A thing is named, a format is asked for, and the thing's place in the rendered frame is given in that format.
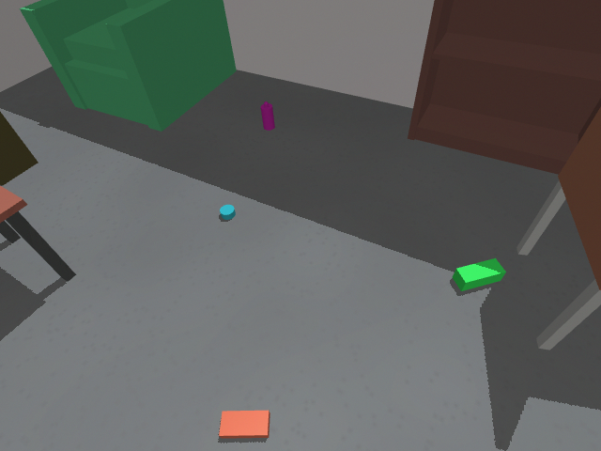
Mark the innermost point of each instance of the chair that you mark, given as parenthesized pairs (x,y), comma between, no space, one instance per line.
(580,184)

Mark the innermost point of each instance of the coffee table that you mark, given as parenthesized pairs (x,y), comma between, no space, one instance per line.
(10,204)

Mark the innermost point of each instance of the armchair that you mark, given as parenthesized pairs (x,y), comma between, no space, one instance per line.
(148,61)

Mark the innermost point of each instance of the bookshelf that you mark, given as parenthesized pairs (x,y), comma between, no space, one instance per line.
(513,80)

